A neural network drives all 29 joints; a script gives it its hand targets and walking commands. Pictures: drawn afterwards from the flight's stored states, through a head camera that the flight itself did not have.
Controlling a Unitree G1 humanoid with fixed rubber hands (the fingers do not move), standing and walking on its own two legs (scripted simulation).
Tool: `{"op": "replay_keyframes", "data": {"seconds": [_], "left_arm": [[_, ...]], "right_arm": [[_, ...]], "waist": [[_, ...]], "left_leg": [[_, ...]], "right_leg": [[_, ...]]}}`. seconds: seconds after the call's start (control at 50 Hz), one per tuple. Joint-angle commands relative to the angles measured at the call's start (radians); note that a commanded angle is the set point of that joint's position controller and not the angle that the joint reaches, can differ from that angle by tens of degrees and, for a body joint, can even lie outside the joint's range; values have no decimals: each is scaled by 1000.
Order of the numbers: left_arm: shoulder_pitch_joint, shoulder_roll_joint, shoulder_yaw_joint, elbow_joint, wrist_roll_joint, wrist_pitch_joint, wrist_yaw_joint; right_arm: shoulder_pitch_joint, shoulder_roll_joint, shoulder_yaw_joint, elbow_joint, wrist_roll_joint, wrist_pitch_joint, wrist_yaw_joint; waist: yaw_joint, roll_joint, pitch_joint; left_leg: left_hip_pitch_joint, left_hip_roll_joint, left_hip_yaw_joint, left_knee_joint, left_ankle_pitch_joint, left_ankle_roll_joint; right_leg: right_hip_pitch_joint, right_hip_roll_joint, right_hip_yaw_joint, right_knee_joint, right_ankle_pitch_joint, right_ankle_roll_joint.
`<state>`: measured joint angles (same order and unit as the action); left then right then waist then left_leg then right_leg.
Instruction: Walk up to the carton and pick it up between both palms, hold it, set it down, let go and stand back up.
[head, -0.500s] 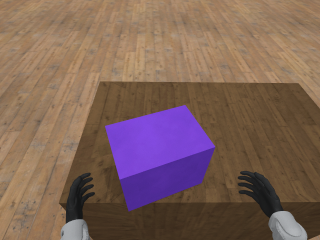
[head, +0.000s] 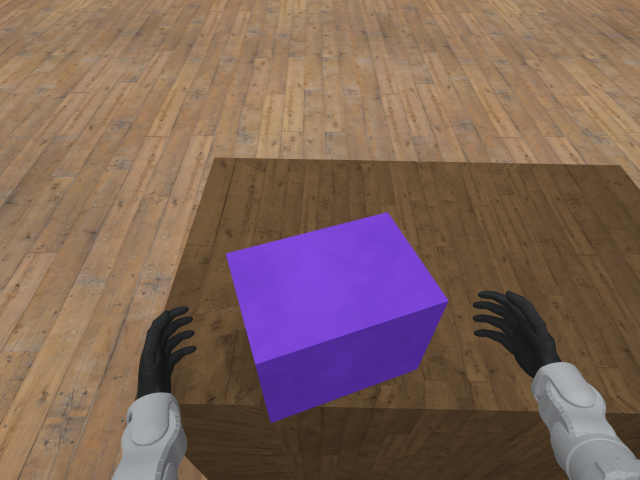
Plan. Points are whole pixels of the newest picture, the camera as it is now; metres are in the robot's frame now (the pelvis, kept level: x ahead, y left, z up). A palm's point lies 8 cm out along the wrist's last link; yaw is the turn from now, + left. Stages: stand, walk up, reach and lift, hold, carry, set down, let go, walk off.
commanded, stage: reach and lift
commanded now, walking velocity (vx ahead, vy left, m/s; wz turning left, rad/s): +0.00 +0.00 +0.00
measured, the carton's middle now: (329, 316) +0.39 +0.04 -0.06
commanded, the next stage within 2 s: none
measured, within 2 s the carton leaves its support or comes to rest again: neither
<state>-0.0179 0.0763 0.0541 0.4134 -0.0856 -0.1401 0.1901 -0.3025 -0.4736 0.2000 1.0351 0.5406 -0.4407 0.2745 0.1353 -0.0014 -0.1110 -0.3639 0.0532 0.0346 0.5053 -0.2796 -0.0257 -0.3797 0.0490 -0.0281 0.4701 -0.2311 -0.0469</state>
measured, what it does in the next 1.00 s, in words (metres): stands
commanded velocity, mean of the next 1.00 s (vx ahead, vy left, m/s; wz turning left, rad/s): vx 0.00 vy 0.00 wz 0.00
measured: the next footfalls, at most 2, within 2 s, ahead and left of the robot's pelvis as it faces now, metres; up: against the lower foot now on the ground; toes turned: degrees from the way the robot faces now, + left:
none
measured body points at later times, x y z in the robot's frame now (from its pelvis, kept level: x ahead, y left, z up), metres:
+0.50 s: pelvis +0.00 +0.00 +0.01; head +0.05 -0.01 +0.45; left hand +0.30 +0.26 +0.04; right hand +0.42 -0.20 +0.05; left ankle -0.02 +0.13 -0.74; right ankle +0.00 -0.09 -0.74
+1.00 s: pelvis -0.02 -0.01 +0.00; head +0.07 -0.02 +0.44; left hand +0.35 +0.26 +0.07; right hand +0.49 -0.17 +0.08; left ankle -0.02 +0.13 -0.74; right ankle +0.00 -0.09 -0.74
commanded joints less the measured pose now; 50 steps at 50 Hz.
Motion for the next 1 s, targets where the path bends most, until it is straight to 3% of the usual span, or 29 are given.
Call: {"op": "replay_keyframes", "data": {"seconds": [0.0,0.06,0.12,0.16,0.22,0.28,0.38,0.4,0.54,0.62,0.66,0.68,0.7,0.76,0.98], "left_arm": [[-232,72,17,-170,-2,-17,-3],[-209,67,24,-186,9,10,-7],[-298,97,38,-198,-1,29,-16],[-305,94,35,-207,3,40,-18],[-306,99,45,-191,1,61,-23],[-342,108,53,-207,0,78,-25],[-445,113,53,-198,-12,110,-30],[-446,118,68,-187,-4,117,-31],[-556,140,71,-186,-15,166,-36],[-635,145,84,-151,-16,196,-37],[-650,158,92,-169,-23,202,-36],[-687,158,90,-133,-28,206,-38],[-685,161,99,-114,-19,208,-42],[-772,172,101,-63,-25,198,-41],[-924,203,109,123,-37,140,-47]], "right_arm": [[-301,-227,-75,-141,-4,-20,-9],[-287,-222,-71,-137,-7,2,-14],[-372,-222,-81,-163,-14,26,-22],[-372,-227,-94,-148,-21,38,-27],[-402,-223,-80,-164,-20,62,-32],[-447,-232,-92,-178,-30,76,-44],[-541,-239,-114,-173,-51,114,-56],[-548,-234,-106,-168,-53,123,-58],[-656,-240,-116,-168,-65,183,-75],[-742,-249,-120,-135,-76,216,-79],[-763,-239,-111,-162,-76,228,-86],[-809,-247,-124,-148,-89,235,-89],[-800,-230,-105,-122,-85,245,-91],[-879,-231,-113,-81,-95,255,-93],[-1041,-201,-63,65,-92,255,-112]], "waist": [[-3,-71,-305],[6,-69,-301],[9,-78,-339],[-3,-64,-344],[17,-87,-361],[19,-76,-401],[10,-74,-425],[26,-79,-433],[23,-77,-495],[37,-70,-512],[47,-83,-557],[37,-90,-558],[51,-90,-545],[54,-92,-576],[81,-116,-680]], "left_leg": [[2,-47,-4,-50,369,0],[22,-49,-4,-59,404,-2],[-7,-52,-2,-67,390,3],[4,-52,-6,-73,410,-1],[-7,-54,-5,-81,407,5],[12,-53,-5,-79,464,-4],[5,-52,-7,-97,450,-6],[2,-53,-6,-99,453,-4],[-3,-53,-2,-108,459,-5],[-11,-50,-2,-113,454,-9],[-17,-53,5,-105,479,-9],[-38,-53,3,-109,451,-9],[-47,-55,7,-115,446,-4],[-78,-54,9,-116,414,-6],[-150,-51,21,-77,453,-7]], "right_leg": [[274,-2,89,-49,308,-9],[293,2,85,-55,341,-7],[309,-8,94,-67,340,5],[317,-5,89,-66,370,5],[340,-6,90,-72,374,11],[356,3,80,-68,455,14],[350,2,76,-82,447,20],[363,1,77,-84,444,21],[382,0,73,-82,487,36],[354,4,62,-90,446,32],[384,2,66,-85,488,41],[375,-1,64,-81,487,48],[390,-3,69,-81,488,50],[371,-4,68,-76,444,54],[372,-2,61,-35,500,72]]}}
